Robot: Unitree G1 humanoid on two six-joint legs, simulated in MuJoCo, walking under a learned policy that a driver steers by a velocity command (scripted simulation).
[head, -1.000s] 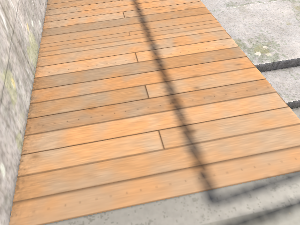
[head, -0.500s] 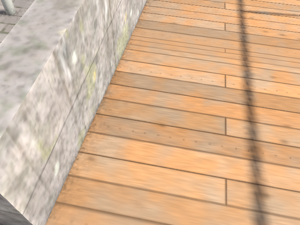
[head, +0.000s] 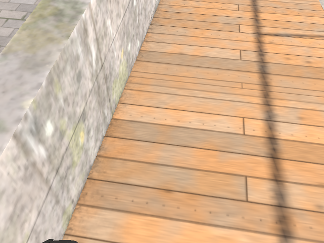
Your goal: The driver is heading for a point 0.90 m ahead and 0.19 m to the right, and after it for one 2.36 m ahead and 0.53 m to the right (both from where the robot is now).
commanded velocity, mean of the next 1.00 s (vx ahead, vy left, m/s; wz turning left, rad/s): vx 0.50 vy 0.00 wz -0.13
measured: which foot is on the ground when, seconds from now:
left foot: up 0.00-0.46, down 0.48-1.00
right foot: down 0.00-0.48, up 0.50-1.00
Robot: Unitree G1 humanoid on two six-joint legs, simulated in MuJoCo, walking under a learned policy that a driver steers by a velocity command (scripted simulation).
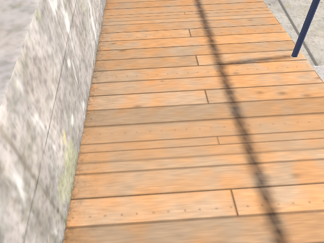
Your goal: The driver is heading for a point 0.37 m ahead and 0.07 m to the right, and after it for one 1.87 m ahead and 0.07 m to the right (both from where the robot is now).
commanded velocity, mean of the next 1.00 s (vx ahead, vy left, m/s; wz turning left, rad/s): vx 0.50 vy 0.00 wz -0.29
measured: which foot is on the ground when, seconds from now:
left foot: down 0.00-0.02, up 0.04-0.52, down 0.54-1.00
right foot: up 0.00-0.00, down 0.02-0.54, up 0.56-1.00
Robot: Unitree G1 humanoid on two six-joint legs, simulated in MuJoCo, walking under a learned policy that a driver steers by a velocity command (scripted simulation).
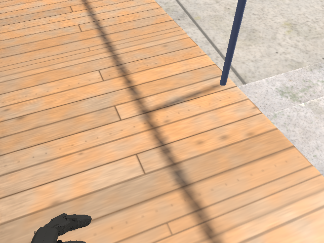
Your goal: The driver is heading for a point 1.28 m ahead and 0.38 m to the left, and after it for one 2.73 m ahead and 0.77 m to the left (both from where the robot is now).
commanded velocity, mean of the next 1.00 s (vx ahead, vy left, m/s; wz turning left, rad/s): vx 0.50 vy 0.00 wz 0.43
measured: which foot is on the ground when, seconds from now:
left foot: down 0.00-0.04, up 0.06-0.56, down 0.58-1.00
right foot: up 0.00-0.02, down 0.04-0.58, up 0.60-1.00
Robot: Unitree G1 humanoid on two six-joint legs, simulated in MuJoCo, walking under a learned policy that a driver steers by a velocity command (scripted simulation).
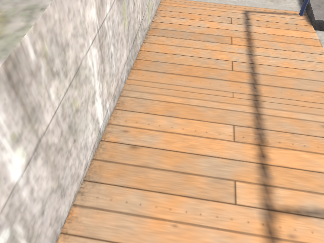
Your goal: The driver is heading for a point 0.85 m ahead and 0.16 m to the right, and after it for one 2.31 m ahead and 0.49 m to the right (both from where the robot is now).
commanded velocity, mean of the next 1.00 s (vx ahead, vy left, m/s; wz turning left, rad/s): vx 0.50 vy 0.00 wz -0.03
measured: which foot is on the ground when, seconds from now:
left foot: down 0.00-0.16, up 0.18-0.64, down 0.66-1.00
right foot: up 0.00-0.14, down 0.16-0.66, up 0.68-1.00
